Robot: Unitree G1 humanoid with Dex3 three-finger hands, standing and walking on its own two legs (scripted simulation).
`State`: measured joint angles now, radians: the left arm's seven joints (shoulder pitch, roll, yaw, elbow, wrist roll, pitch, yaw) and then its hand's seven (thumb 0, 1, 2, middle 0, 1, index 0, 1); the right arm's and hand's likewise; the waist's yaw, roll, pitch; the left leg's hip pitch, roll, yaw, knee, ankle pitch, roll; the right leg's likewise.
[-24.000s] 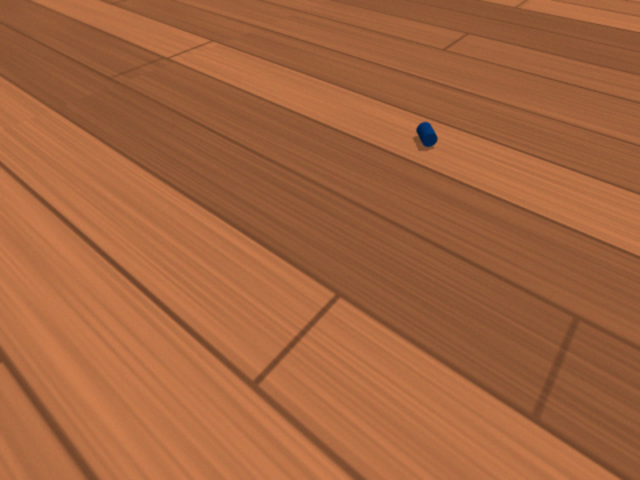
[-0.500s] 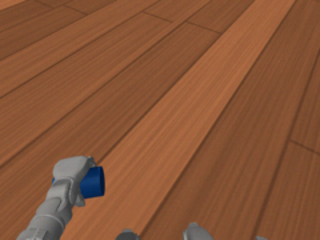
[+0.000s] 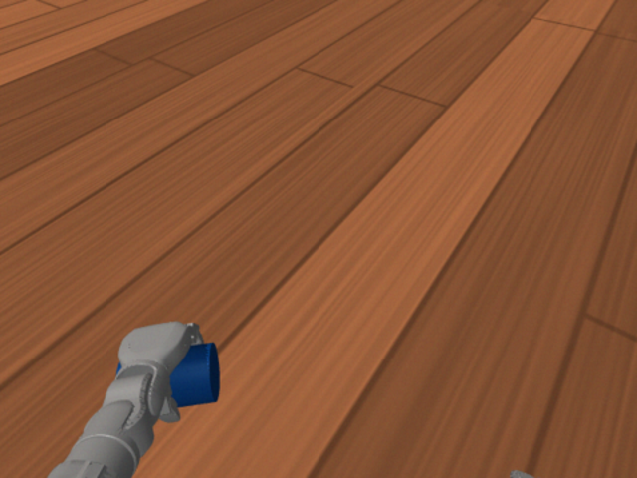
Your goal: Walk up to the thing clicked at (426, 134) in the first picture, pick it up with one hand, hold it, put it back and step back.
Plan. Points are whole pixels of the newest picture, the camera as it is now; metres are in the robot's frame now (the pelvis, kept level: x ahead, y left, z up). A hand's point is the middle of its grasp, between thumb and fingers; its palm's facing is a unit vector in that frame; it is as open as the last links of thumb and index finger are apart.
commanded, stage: hold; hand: left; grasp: from above
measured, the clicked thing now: (171, 377) +0.31 +0.22 -0.09
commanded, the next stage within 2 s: crouch in 1.80 s
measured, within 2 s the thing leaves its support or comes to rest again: neither
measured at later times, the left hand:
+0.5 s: hand (160, 369) +0.30 +0.22 -0.04, palm faces -0.44 -0.06 -0.89, open 11.0 cm
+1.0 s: hand (155, 372) +0.29 +0.22 -0.02, palm faces -0.44 -0.06 -0.89, open 11.0 cm
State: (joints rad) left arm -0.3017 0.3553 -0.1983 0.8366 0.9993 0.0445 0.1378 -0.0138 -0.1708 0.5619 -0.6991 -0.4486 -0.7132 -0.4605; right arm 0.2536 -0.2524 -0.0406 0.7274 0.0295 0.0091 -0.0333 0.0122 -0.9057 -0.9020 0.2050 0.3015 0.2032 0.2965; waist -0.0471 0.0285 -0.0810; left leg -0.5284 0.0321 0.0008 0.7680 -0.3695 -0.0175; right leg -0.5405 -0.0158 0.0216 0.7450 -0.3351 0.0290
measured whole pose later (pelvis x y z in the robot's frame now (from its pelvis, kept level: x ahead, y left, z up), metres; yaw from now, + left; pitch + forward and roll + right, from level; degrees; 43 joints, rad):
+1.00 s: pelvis +0.00 +0.00 +0.02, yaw -1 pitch +1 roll +0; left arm -0.24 0.38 -0.21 0.66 0.99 0.03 -0.01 -0.01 -0.15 0.53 -0.70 -0.44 -0.72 -0.45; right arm 0.21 -0.26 -0.03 0.68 0.05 0.04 -0.03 0.01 -0.90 -0.90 0.20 0.30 0.20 0.30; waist 0.00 0.04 -0.02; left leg -0.31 0.03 0.02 0.56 -0.27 -0.02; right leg -0.33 -0.02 0.04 0.56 -0.24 0.03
